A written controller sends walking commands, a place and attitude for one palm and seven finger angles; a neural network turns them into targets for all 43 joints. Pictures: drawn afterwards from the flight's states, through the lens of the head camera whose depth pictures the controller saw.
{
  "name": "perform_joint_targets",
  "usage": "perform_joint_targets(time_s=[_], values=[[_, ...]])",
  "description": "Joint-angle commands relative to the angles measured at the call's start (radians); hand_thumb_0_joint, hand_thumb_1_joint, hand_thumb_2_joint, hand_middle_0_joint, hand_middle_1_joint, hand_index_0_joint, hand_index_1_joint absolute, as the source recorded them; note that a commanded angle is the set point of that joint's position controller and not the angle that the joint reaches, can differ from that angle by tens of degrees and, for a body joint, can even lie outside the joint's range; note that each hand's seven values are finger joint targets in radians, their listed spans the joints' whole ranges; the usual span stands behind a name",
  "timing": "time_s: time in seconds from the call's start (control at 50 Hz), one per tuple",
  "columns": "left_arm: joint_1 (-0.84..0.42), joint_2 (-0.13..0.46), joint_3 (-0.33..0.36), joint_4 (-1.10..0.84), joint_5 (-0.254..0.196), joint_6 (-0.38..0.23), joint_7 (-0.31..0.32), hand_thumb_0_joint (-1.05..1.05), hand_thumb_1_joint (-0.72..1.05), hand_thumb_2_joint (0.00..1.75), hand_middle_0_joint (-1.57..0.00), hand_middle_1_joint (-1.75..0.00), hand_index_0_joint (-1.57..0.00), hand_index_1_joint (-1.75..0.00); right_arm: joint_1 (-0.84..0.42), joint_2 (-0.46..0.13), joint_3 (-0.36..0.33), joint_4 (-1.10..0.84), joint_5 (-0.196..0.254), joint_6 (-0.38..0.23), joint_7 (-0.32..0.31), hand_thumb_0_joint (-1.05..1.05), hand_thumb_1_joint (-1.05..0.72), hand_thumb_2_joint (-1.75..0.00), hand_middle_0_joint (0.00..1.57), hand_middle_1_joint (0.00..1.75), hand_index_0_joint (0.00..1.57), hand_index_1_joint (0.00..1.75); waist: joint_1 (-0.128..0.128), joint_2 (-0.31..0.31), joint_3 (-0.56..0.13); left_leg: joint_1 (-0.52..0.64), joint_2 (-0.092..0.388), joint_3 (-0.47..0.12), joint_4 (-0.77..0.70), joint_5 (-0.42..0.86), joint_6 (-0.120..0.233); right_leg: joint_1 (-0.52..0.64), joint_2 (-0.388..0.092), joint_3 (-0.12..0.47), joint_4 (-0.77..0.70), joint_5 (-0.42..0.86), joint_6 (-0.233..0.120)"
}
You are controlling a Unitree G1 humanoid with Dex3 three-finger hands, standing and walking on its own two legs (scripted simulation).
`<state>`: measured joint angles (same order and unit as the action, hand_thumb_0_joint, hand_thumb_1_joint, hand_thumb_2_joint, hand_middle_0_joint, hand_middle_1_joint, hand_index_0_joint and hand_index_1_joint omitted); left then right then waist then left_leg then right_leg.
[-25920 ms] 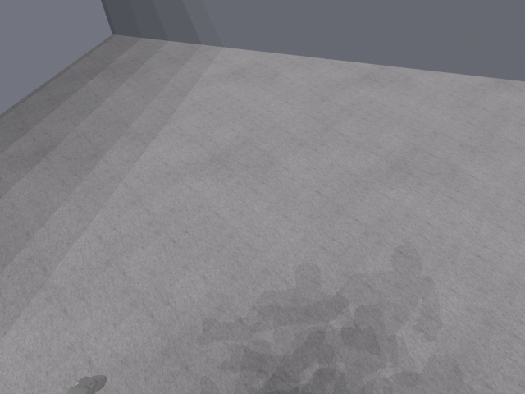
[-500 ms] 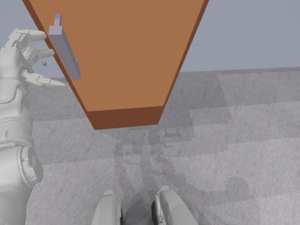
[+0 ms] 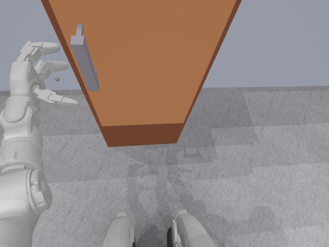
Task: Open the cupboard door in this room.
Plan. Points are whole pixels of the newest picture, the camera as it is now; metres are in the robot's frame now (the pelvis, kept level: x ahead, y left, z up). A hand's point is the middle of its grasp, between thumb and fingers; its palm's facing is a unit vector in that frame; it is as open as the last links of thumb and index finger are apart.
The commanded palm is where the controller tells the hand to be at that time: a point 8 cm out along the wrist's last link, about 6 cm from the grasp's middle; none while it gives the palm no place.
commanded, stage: move the hooked fingers beside the handle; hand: left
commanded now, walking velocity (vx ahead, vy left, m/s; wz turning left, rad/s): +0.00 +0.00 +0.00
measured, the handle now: (87, 60) +0.54 +0.16 +0.07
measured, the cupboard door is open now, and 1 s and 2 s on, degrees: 0 0 0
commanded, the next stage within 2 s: slide the fingers in behind the handle in 0.12 s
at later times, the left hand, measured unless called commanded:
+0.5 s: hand (65, 77) +0.50 +0.21 +0.05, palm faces +0.03 -1.00 +0.01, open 14.0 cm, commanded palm +0.47 +0.24 +0.06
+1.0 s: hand (71, 79) +0.49 +0.19 +0.06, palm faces +0.10 -1.00 +0.00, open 14.5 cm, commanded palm +0.47 +0.20 +0.06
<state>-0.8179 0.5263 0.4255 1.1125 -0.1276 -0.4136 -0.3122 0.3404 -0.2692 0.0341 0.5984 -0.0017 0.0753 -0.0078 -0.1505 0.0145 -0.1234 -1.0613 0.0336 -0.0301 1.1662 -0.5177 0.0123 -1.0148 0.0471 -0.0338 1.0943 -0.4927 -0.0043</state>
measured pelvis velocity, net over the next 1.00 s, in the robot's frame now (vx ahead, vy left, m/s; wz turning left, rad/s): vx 0.00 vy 0.00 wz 0.03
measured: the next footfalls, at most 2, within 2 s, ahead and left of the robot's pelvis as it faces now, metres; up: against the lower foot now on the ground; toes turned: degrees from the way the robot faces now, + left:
none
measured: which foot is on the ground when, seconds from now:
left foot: down 0.00-1.00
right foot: down 0.00-1.00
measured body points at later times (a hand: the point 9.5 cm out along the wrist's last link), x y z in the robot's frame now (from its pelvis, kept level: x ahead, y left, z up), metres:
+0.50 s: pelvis +0.00 +0.01 +0.00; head +0.14 +0.03 +0.42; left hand +0.49 +0.26 +0.05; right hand +0.01 -0.26 -0.11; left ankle +0.01 +0.11 -0.65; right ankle +0.01 -0.12 -0.65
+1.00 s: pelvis +0.00 +0.00 +0.00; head +0.13 +0.03 +0.43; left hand +0.48 +0.25 +0.06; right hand +0.04 -0.26 -0.12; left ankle +0.01 +0.11 -0.65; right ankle +0.01 -0.12 -0.65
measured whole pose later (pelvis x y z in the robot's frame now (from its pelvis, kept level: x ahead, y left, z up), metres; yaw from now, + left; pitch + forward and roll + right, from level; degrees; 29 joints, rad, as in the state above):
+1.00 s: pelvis +0.00 +0.00 +0.00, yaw +2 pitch +23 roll -4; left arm -0.85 0.40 0.29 1.11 -0.13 -0.46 -0.13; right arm 0.34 -0.25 0.01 0.65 -0.03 0.07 0.03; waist -0.13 0.03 -0.13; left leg -1.07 0.01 -0.06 1.17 -0.51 0.01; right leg -1.01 0.03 -0.06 1.10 -0.50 -0.01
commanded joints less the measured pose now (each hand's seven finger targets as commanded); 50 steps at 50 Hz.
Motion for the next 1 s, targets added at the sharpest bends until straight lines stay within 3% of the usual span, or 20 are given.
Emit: perform_joint_targets(time_s=[0.0,0.04,0.12,0.18,0.22,0.26,0.32,0.36,0.42,0.48,0.54,0.58,0.6,0.66,0.74,0.78,0.82,0.84,0.94,0.98], values=[[-0.434,0.264,0.023,-0.208,-0.012,-0.062,0.0,0.0,-0.5,0.3,-0.3,-1.2,-0.3,-1.2,0.171,-0.182,-0.07,-0.041,0.003,-0.011,-0.016,0.0,-0.9,-0.9,0.2,0.3,0.2,0.3,-0.023,0.135,-0.472,0.395,-0.008,-0.027,-0.112,0.424,0.017,0.168,0.005,0.011,-0.115,0.343,-0.014],[-0.44,0.226,-0.006,-0.22,-0.013,-0.066,0.001,0.0,-0.5,0.3,-0.3,-1.2,-0.3,-1.2,0.163,-0.178,-0.069,-0.043,0.003,-0.016,-0.014,0.0,-0.9,-0.9,0.2,0.3,0.2,0.3,-0.026,0.155,-0.474,0.409,-0.009,-0.027,-0.114,0.411,0.016,0.15,0.005,0.009,-0.12,0.322,-0.015],[-0.456,0.252,0.01,-0.217,-0.005,-0.074,0.009,0.0,-0.5,0.3,-0.3,-1.2,-0.3,-1.2,0.17,-0.182,-0.068,-0.035,0.0,-0.018,-0.014,0.0,-0.9,-0.9,0.2,0.3,0.2,0.3,-0.021,0.173,-0.494,0.44,-0.004,-0.043,-0.116,0.438,0.01,0.133,0.007,0.001,-0.109,0.314,-0.02],[-0.434,0.228,0.002,-0.205,-0.004,-0.07,0.016,0.0,-0.5,0.3,-0.3,-1.2,-0.3,-1.2,0.175,-0.181,-0.069,-0.035,-0.003,-0.016,-0.01,0.0,-0.9,-0.9,0.2,0.3,0.2,0.3,-0.015,0.171,-0.506,0.458,-0.002,-0.045,-0.116,0.456,0.008,0.12,0.008,-0.004,-0.108,0.313,-0.02],[-0.433,0.228,0.001,-0.166,-0.002,-0.056,0.022,0.0,-0.5,0.3,-0.3,-1.2,-0.3,-1.2,0.178,-0.186,-0.067,-0.034,-0.002,-0.012,-0.011,0.0,-0.9,-0.9,0.2,0.3,0.2,0.3,-0.031,0.116,-0.452,0.409,-0.002,-0.045,-0.123,0.408,0.012,0.118,0.008,-0.007,-0.117,0.289,-0.017],[-0.467,0.206,-0.016,-0.181,-0.004,-0.057,0.027,0.0,-0.5,0.3,-0.3,-1.2,-0.3,-1.2,0.182,-0.181,-0.066,-0.037,-0.005,-0.017,-0.009,0.0,-0.9,-0.9,0.2,0.3,0.2,0.3,-0.034,0.128,-0.459,0.401,-0.007,-0.045,-0.12,0.396,0.015,0.124,0.009,-0.005,-0.113,0.287,-0.019],[-0.443,0.233,0.016,-0.209,-0.001,-0.07,0.041,0.0,-0.5,0.3,-0.3,-1.2,-0.3,-1.2,0.18,-0.181,-0.071,-0.041,-0.008,-0.017,-0.006,0.0,-0.9,-0.9,0.2,0.3,0.2,0.3,-0.016,0.136,-0.51,0.417,-0.007,-0.04,-0.118,0.421,0.012,0.151,0.007,-0.001,-0.111,0.308,-0.018],[-0.437,0.217,0.007,-0.198,0.0,-0.073,0.045,0.0,-0.5,0.3,-0.3,-1.2,-0.3,-1.2,0.185,-0.176,-0.069,-0.04,-0.009,-0.018,-0.004,0.0,-0.9,-0.9,0.2,0.3,0.2,0.3,-0.022,0.135,-0.493,0.406,-0.008,-0.037,-0.114,0.423,0.015,0.148,0.009,-0.001,-0.108,0.317,-0.019],[-0.439,0.254,0.027,-0.189,0.008,-0.067,0.051,0.0,-0.5,0.3,-0.3,-1.2,-0.3,-1.2,0.184,-0.182,-0.066,-0.044,-0.007,-0.013,-0.004,0.0,-0.9,-0.9,0.2,0.3,0.2,0.3,-0.019,0.12,-0.466,0.363,-0.009,-0.03,-0.12,0.388,0.016,0.164,0.007,0.004,-0.112,0.305,-0.015],[-0.463,0.207,-0.002,-0.256,0.009,-0.087,0.059,0.0,-0.5,0.3,-0.3,-1.2,-0.3,-1.2,0.185,-0.174,-0.072,-0.047,-0.011,-0.016,0.0,0.0,-0.9,-0.9,0.2,0.3,0.2,0.3,-0.013,0.178,-0.541,0.455,-0.006,-0.04,-0.119,0.451,0.007,0.146,0.009,-0.003,-0.103,0.323,-0.02],[-0.431,0.126,-0.053,-0.238,0.004,-0.087,0.071,0.0,-0.5,0.3,-0.3,-1.2,-0.3,-1.2,0.185,-0.168,-0.077,-0.038,-0.011,-0.015,0.009,0.0,-0.9,-0.9,0.2,0.3,0.2,0.3,-0.022,0.17,-0.51,0.477,-0.003,-0.045,-0.122,0.462,0.002,0.117,0.011,-0.013,-0.111,0.312,-0.022],[-0.446,0.113,-0.063,-0.23,0.007,-0.085,0.084,0.0,-0.5,0.3,-0.3,-1.2,-0.3,-1.2,0.19,-0.173,-0.079,-0.03,-0.012,-0.013,0.01,0.0,-0.9,-0.9,0.2,0.3,0.2,0.3,-0.032,0.145,-0.495,0.478,0.0,-0.052,-0.125,0.459,0.002,0.1,0.012,-0.017,-0.111,0.304,-0.021],[-0.456,0.121,-0.06,-0.245,0.011,-0.089,0.091,0.0,-0.5,0.3,-0.3,-1.2,-0.3,-1.2,0.187,-0.173,-0.08,-0.028,-0.014,-0.012,0.01,0.0,-0.9,-0.9,0.2,0.3,0.2,0.3,-0.027,0.166,-0.495,0.479,-0.002,-0.05,-0.126,0.457,0.001,0.104,0.01,-0.014,-0.112,0.305,-0.022],[-0.464,0.051,-0.113,-0.24,0.014,-0.097,0.102,0.0,-0.5,0.3,-0.3,-1.2,-0.3,-1.2,0.191,-0.168,-0.081,-0.021,-0.018,-0.014,0.015,0.0,-0.9,-0.9,0.2,0.3,0.2,0.3,-0.045,0.146,-0.475,0.488,-0.004,-0.055,-0.126,0.456,0.003,0.089,0.012,-0.02,-0.116,0.303,-0.024],[-0.479,0.017,-0.142,-0.258,0.02,-0.112,0.111,0.0,-0.5,0.3,-0.3,-1.2,-0.3,-1.2,0.183,-0.165,-0.086,-0.015,-0.019,-0.015,0.02,0.0,-0.9,-0.9,0.2,0.3,0.2,0.3,-0.044,0.153,-0.497,0.505,-0.007,-0.055,-0.126,0.453,0.001,0.091,0.009,-0.019,-0.117,0.304,-0.025],[-0.48,0.0,-0.155,-0.237,0.022,-0.114,0.113,0.0,-0.5,0.3,-0.3,-1.2,-0.3,-1.2,0.185,-0.166,-0.088,-0.005,-0.019,-0.013,0.02,0.0,-0.9,-0.9,0.2,0.3,0.2,0.3,-0.054,0.137,-0.485,0.517,-0.004,-0.059,-0.118,0.476,0.0,0.072,0.01,-0.021,-0.115,0.316,-0.025],[-0.517,-0.047,-0.201,-0.25,0.024,-0.116,0.116,0.0,-0.5,0.3,-0.3,-1.2,-0.3,-1.2,0.175,-0.16,-0.088,-0.001,-0.021,-0.014,0.023,0.0,-0.9,-0.9,0.2,0.3,0.2,0.3,-0.065,0.166,-0.478,0.517,-0.007,-0.059,-0.118,0.457,0.0,0.058,0.008,-0.021,-0.118,0.305,-0.025],[-0.51,-0.048,-0.197,-0.227,0.022,-0.113,0.12,0.0,-0.5,0.3,-0.3,-1.2,-0.3,-1.2,0.177,-0.161,-0.088,0.004,-0.02,-0.015,0.025,0.0,-0.9,-0.9,0.2,0.3,0.2,0.3,-0.068,0.133,-0.461,0.494,-0.009,-0.059,-0.118,0.425,0.003,0.065,0.009,-0.021,-0.123,0.292,-0.024],[-0.529,-0.053,-0.206,-0.25,0.029,-0.122,0.13,0.0,-0.5,0.3,-0.3,-1.2,-0.3,-1.2,0.176,-0.16,-0.091,0.009,-0.024,-0.019,0.025,0.0,-0.9,-0.9,0.2,0.3,0.2,0.3,-0.064,0.142,-0.506,0.507,-0.014,-0.058,-0.112,0.446,0.005,0.088,0.005,-0.018,-0.115,0.319,-0.026],[-0.549,-0.122,-0.268,-0.253,0.03,-0.122,0.127,0.0,-0.5,0.3,-0.3,-1.2,-0.3,-1.2,0.171,-0.154,-0.09,0.012,-0.023,-0.019,0.029,0.0,-0.9,-0.9,0.2,0.3,0.2,0.3,-0.08,0.159,-0.499,0.534,-0.012,-0.065,-0.108,0.463,0.002,0.051,0.006,-0.024,-0.113,0.317,-0.027]])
